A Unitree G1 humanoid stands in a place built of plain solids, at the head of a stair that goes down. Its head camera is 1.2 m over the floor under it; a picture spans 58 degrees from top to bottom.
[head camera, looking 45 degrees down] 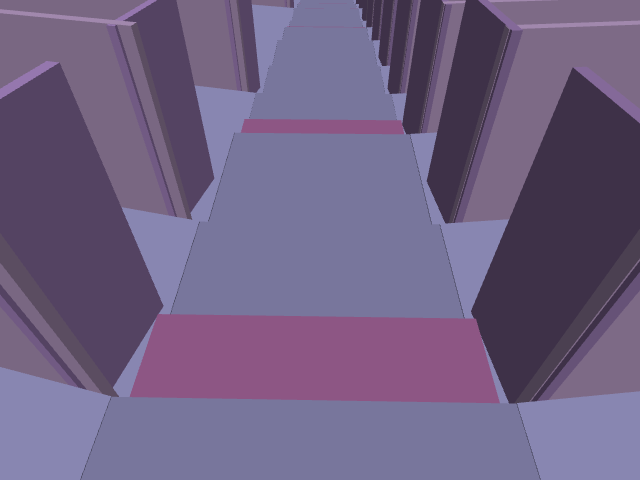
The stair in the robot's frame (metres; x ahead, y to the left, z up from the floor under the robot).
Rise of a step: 0.11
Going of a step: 0.49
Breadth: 1.16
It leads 1 degrees to the right of straight ahead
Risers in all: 3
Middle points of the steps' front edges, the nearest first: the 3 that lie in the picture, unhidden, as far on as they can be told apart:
0.55 0.02 0.00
0.92 0.01 -0.11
1.54 0.00 -0.22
